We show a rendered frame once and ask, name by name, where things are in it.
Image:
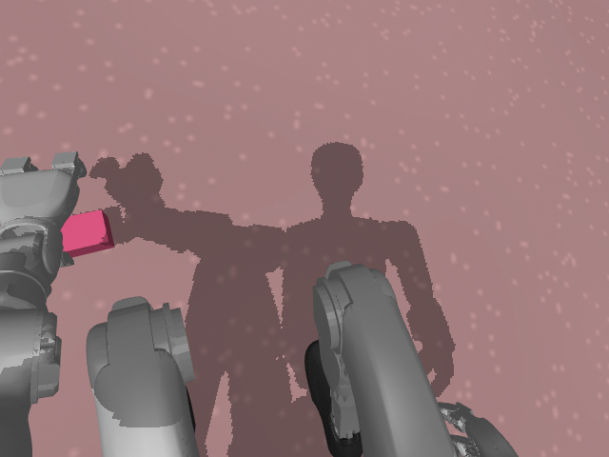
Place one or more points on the left robot arm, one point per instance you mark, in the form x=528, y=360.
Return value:
x=30, y=351

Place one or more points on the left robot hand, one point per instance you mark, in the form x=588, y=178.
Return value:
x=50, y=195

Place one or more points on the right robot foot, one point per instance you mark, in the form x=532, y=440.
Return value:
x=320, y=394

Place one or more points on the right robot hand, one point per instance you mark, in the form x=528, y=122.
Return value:
x=484, y=440

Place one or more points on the small box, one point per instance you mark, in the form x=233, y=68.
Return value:
x=87, y=233

